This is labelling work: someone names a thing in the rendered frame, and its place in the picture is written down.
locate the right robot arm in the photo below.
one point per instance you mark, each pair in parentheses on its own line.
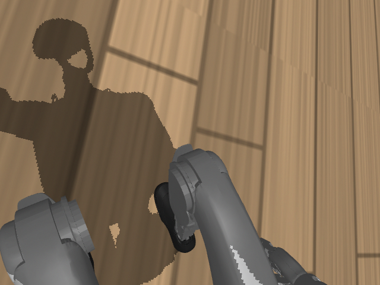
(308,279)

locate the right robot hand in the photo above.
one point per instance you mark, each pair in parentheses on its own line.
(284,264)

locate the right robot foot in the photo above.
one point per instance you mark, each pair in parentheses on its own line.
(161,197)

